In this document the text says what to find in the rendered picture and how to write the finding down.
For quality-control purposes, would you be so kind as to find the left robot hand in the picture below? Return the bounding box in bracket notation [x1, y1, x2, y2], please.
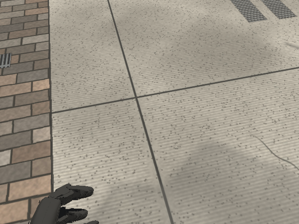
[28, 183, 99, 224]

